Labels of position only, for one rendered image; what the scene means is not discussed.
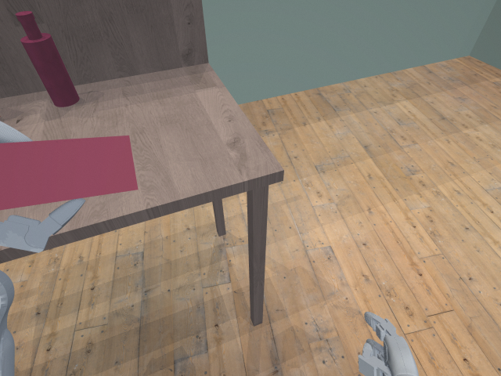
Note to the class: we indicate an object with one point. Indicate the sponge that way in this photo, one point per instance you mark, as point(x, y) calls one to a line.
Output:
point(41, 172)

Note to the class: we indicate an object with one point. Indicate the robot left hand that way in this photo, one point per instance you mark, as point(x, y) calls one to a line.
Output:
point(30, 234)

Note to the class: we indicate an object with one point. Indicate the robot right hand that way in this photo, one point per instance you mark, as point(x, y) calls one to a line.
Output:
point(392, 359)

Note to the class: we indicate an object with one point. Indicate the table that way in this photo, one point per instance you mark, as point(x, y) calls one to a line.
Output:
point(140, 69)

